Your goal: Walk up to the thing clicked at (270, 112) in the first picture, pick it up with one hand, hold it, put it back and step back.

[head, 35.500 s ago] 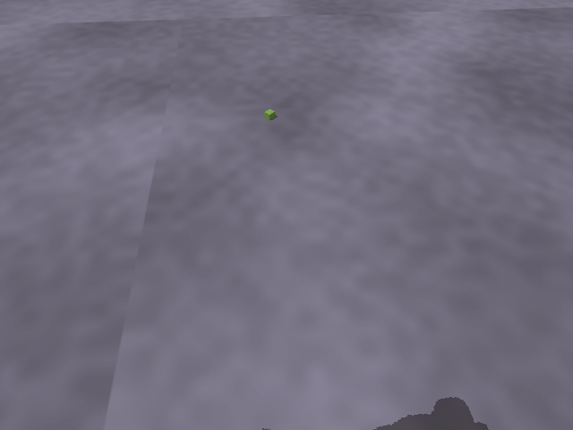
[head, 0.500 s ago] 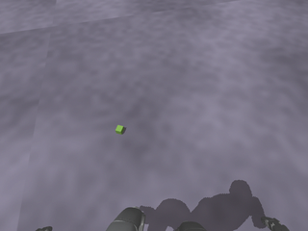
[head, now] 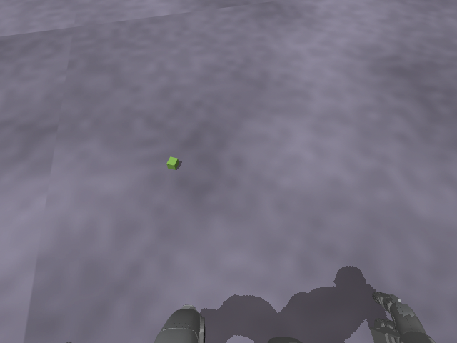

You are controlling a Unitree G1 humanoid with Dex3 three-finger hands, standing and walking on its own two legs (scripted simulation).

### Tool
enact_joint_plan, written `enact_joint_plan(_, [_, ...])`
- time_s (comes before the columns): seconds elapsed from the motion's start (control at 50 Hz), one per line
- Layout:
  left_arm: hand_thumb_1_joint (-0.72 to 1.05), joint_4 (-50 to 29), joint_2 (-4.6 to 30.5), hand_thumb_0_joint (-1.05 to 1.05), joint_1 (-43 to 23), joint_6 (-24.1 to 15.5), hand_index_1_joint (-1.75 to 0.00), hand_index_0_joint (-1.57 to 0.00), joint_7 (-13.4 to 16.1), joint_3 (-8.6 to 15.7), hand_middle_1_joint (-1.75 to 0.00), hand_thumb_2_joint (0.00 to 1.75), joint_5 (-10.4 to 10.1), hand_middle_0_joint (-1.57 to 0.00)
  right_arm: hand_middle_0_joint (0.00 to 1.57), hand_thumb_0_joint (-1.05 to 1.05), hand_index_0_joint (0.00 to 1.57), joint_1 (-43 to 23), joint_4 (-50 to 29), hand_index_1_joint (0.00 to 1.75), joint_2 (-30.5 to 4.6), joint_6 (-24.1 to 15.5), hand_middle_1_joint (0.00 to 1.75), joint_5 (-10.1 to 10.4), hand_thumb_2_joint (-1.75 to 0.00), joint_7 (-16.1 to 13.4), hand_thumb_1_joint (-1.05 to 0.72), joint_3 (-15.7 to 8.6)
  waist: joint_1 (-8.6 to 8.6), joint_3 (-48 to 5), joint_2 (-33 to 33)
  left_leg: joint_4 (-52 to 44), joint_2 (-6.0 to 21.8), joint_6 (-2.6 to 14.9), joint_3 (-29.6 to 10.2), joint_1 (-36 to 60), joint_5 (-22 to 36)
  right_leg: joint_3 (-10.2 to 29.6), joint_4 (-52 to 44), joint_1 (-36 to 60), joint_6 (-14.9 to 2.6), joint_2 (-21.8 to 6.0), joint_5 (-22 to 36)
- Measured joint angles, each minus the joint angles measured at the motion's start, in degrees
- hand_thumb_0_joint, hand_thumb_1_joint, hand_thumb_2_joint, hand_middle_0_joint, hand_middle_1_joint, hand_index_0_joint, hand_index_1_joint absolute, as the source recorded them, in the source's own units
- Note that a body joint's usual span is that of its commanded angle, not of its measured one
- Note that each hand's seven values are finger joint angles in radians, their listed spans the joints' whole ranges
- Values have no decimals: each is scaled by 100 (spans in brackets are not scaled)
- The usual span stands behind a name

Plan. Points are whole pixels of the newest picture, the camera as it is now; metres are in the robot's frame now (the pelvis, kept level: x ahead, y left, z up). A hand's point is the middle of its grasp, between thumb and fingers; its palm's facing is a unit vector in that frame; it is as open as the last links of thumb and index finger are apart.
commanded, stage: step back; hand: left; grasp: from above
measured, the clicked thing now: (172, 163) +0.99 +0.32 -0.73
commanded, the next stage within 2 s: stand in 1.12 s
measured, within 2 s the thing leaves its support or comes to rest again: neither
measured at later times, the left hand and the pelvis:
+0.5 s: hand out of the picture -0.01 +0.29 -0.13, palm faces +0.07 -0.92 -0.39, open 7.4 cm; pelvis -0.04 +0.01 +0.02, yaw +4 degrees
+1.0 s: hand out of the picture +0.07 +0.29 -0.14, palm faces +0.10 -0.93 -0.35, open 7.4 cm; pelvis +0.01 +0.02 +0.02, yaw +5 degrees
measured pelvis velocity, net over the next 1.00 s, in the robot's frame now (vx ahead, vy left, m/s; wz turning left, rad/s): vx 0.01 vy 0.02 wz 0.09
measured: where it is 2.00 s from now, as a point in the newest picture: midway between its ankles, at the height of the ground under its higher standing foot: outside the picture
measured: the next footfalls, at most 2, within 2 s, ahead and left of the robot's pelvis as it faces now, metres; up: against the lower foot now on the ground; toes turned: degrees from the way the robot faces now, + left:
left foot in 0.30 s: +0.05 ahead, +0.15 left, +0.00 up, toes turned +6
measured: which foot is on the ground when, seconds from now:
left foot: down 0.00-0.00, up 0.02-0.28, down 0.30-1.00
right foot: down 0.00-1.00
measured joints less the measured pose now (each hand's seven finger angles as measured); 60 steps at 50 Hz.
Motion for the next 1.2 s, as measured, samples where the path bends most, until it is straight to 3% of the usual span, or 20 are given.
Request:
enact_joint_plan(0.04, [90, 48, -29, 0, 168, -6, -30, -20, -40, -28, -30, 90, 49, -20, 21, 0, 21, 100, 142, 30, 49, 70, 30, 26, -90, -32, -90, -19, 126, -157, -120, 669, -411, -45, -326, -170, -841, 105, 109, -170, -78, -107, 44])
enact_joint_plan(0.08, [90, 104, -67, 0, 282, -15, -30, -20, -28, -35, -30, 90, 53, -20, 21, 0, 20, 251, 249, 30, 28, 59, 30, 62, -90, -22, -91, -22, 163, -250, -185, 1438, -748, -70, -554, -274, -940, 143, 6, -207, -70, -235, 178])
enact_joint_plan(0.12, [90, 144, -86, 0, 324, -40, -30, -20, -13, -15, -30, 90, 57, -20, 21, 0, 20, 429, 345, 30, -19, 7, 30, 70, -90, -9, -91, -32, 133, -313, -177, 1847, -863, -121, -598, -241, -866, 81, -117, -223, -47, -322, 301])
enact_joint_plan(0.18, [90, 110, -55, 0, 333, -122, -30, -20, -18, 31, -30, 90, 74, -21, 21, 0, 20, 720, 541, 30, -77, -35, 30, 28, -90, 27, -91, -50, 108, -388, -133, 1701, -759, -198, -517, 83, -859, -85, -203, -246, -44, -393, 386])
enact_joint_plan(0.26, [90, 33, 72, 0, 294, -195, -30, -20, -54, 87, -30, 90, 85, -21, 21, 0, 20, 983, 840, 30, -50, -67, 30, -38, -90, 111, -91, -67, 106, -455, -204, 350, -484, -178, -194, 807, -1305, -302, -129, -296, -27, -545, 354])
enact_joint_plan(0.28, [90, 27, 111, 0, 280, -184, -30, -20, -66, 84, -30, 90, 78, -21, 21, 0, 20, 1012, 889, 30, -34, -99, 30, -39, -90, 128, -91, -74, 99, -457, -238, -120, -442, -138, -90, 1029, -1208, -338, -72, -322, 11, -594, 334])
enact_joint_plan(0.32, [90, 54, 210, 0, 248, -132, -30, -20, -73, 67, -30, 90, 56, -20, 21, 1, 20, 970, 966, 30, 62, -191, 30, -46, -90, 128, -91, -103, 115, -363, -454, -690, -570, -80, 57, 1299, -303, -256, 126, -365, 77, -773, 260])
enact_joint_plan(0.38, [90, 251, 255, 0, 268, -26, -30, -20, -89, 29, -30, 90, -12, -20, 21, 1, 20, 963, 892, 30, 179, -340, 30, -62, -90, 138, -91, -91, 25, -468, -539, -696, -578, 52, 112, 1281, -244, 3, 745, -630, -2, -601, -390])
enact_joint_plan(0.42, [90, 332, 296, 0, 257, -20, -30, -20, -115, 18, -30, 90, -48, -20, 21, 0, 20, 948, 833, 30, 264, -414, 30, -68, -90, 126, -91, -46, -25, -500, -589, -798, -531, 79, 128, 1345, -221, 66, 1097, -791, -36, -504, -416])
enact_joint_plan(0.48, [90, 383, 303, 0, 231, -94, -30, -20, -169, 16, -30, 90, -65, -20, 21, 0, 21, 888, 778, 30, 319, -453, 30, -77, -90, 128, -90, -14, -75, -529, -603, -870, -442, 24, 152, 1400, -203, -15, 882, -827, -34, -505, -364])
enact_joint_plan(0.52, [90, 409, 268, 0, 198, -148, -30, -20, -192, 22, -30, 90, -58, -20, 21, 0, 21, 839, 745, 30, 304, -428, 30, -84, -90, 137, -90, -12, -105, -533, -555, -781, -373, -28, 151, 1390, -271, -79, 358, -671, -22, -491, -227])
enact_joint_plan(0.58, [90, 454, 131, 0, 94, -260, -30, -20, -144, 34, -30, 90, -8, -20, 21, 0, 21, 786, 743, 30, 213, -320, 30, -22, -90, 106, -90, -10, -114, -505, -288, -268, -186, -58, -22, 1242, -629, -256, -277, -384, -17, -295, 745])
enact_joint_plan(0.62, [90, 433, 49, 0, 62, -325, -30, -20, -126, 11, -30, 90, 31, -20, 21, 0, 21, 764, 817, 30, 205, -248, 30, 5, -90, 50, -90, -11, -51, -561, -228, 299, -317, -12, -233, 1015, -1199, -301, -205, -401, -52, -263, 658])
enact_joint_plan(0.66, [90, 406, -29, 0, 20, -358, -30, -20, -110, -13, -30, 90, 24, -20, 21, 0, 20, 746, 868, 30, 183, -251, 30, 26, -90, 31, -91, -11, 8, -546, -228, 745, -440, -4, -261, 819, -1353, -311, -231, -343, -75, -311, 592])
enact_joint_plan(0.76, [90, 401, -96, 0, -77, -372, -30, -20, -97, -86, -30, 90, -3, -20, 21, 0, 20, 697, 974, 30, 128, -343, 30, 14, -90, 55, -91, -20, 46, -493, -245, 209, -314, -8, -11, 757, -1068, -371, -322, -235, 17, -440, 528])
enact_joint_plan(0.82, [90, 434, -32, 0, -150, -285, -30, -20, -87, -130, -30, 90, -47, -20, 21, 0, 20, 620, 1062, 30, 165, -397, 30, -28, -90, 43, -91, -52, 22, -424, -389, -600, -356, -51, 163, 1040, -76, -323, -64, -278, 112, -588, 325])
enact_joint_plan(0.96, [90, 699, 26, 0, -338, -257, -30, -20, -38, -195, -30, 90, -158, -20, 21, 0, 20, 273, 1271, 30, 369, -390, 30, 44, -90, 35, -91, 113, -5, -441, -430, -732, -242, -63, 239, 1215, -217, -214, -610, 37, 169, -445, 493])
enact_joint_plan(1.2, [90, 933, -9, 0, -771, -237, -30, -20, 3, -274, -30, 90, -187, -20, 21, 0, 20, -303, 1398, 30, 446, -409, 30, 125, -90, 21, -91, 183, -19, -468, -423, -1365, -315, -10, 337, 1657, 56, -134, -1196, 430, 244, -514, 768])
